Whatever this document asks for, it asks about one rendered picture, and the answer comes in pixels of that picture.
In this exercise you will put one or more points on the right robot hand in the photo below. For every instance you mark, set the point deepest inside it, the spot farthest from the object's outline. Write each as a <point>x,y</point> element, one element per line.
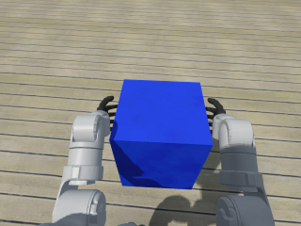
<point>218,110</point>

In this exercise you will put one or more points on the carton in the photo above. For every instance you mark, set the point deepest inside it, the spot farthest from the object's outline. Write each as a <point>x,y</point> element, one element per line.
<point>161,135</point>

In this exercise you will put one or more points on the robot left forearm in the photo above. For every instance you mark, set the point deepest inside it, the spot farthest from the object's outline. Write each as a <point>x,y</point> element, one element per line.
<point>85,158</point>

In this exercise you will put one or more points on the robot right forearm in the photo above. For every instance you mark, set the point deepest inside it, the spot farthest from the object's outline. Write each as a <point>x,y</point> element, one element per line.
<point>239,166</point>

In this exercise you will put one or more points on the left robot hand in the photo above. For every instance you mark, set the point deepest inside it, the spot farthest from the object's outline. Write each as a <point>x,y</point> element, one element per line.
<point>104,107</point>

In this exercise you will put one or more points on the right robot upper arm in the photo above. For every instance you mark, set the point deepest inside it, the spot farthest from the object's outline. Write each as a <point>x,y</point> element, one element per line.
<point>239,210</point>

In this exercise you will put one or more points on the left robot upper arm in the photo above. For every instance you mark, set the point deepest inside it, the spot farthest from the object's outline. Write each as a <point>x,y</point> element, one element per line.
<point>79,207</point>

